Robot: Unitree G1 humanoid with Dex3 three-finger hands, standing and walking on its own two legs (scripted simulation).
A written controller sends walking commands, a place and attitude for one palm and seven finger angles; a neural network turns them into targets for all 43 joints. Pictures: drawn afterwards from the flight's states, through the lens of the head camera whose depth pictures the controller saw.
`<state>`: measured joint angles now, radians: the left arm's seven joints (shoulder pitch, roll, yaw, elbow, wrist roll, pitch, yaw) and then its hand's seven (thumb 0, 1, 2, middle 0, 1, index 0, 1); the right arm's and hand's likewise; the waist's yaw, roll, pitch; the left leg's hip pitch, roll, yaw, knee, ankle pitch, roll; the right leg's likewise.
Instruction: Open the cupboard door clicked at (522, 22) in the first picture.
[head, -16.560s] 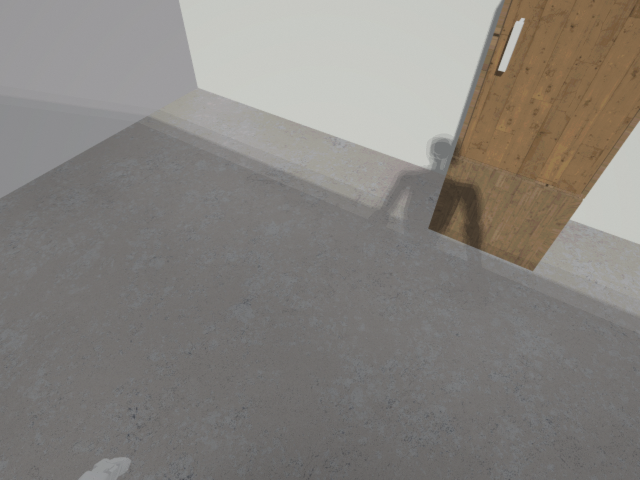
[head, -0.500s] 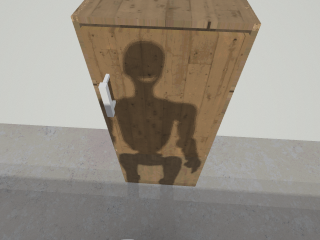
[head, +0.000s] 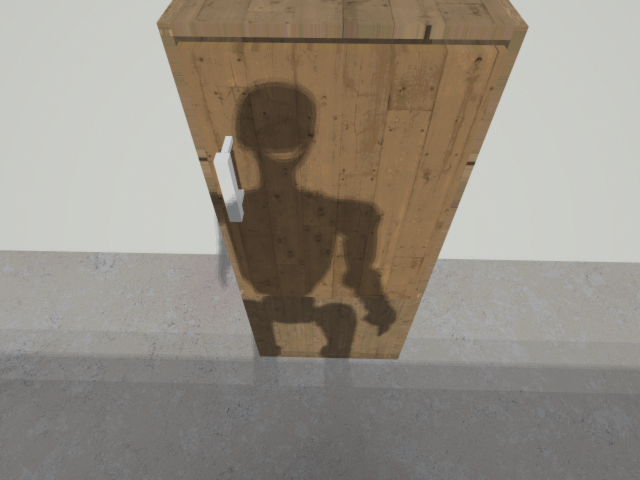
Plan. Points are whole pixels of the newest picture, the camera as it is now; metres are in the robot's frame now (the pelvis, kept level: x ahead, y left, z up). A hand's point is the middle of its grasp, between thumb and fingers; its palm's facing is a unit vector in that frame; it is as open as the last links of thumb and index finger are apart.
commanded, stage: come to a stop and stand still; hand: left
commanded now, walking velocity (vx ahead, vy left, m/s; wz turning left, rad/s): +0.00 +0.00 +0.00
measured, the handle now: (232, 180) +0.52 +0.18 +0.06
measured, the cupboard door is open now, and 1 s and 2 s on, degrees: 0 0 0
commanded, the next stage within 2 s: look again from close up in 1.26 s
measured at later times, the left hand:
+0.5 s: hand out of the picture -0.08 +0.24 -0.16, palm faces +0.05 -0.97 -0.23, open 7.4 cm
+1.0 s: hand out of the picture -0.09 +0.26 -0.17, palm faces +0.10 -0.98 -0.20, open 7.3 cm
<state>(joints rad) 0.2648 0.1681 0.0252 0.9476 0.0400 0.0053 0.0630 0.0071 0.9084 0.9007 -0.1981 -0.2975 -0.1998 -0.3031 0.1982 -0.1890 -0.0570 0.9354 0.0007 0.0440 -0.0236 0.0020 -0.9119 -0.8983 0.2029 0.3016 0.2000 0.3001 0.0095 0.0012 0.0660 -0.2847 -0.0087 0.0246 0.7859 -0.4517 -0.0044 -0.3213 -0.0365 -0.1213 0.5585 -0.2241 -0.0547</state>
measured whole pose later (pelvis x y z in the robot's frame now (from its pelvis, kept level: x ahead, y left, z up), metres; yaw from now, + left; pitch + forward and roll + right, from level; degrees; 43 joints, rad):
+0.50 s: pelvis -0.09 +0.06 +0.00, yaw +1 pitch -3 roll +0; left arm 0.32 0.17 0.02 0.97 0.03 0.03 0.02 0.01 0.91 0.90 -0.20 -0.30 -0.20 -0.30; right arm 0.31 -0.19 -0.01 0.99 -0.03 0.04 -0.01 0.00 -0.91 -0.90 0.21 0.30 0.20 0.30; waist -0.01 0.03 0.04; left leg -0.27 -0.07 0.06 0.50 -0.21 0.09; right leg -0.36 0.00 0.05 0.55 -0.31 -0.02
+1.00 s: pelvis -0.16 +0.07 +0.00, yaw +2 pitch -4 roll +0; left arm 0.22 0.18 0.05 0.98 0.03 0.03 0.03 0.01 0.93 0.90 -0.20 -0.30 -0.20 -0.30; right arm 0.39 -0.12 -0.01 1.05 -0.03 0.01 -0.04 0.00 -0.91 -0.90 0.20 0.30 0.20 0.30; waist -0.01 -0.04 0.03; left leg -0.18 -0.07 0.07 0.56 -0.32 0.09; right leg -0.44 0.01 0.06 0.85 -0.35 -0.02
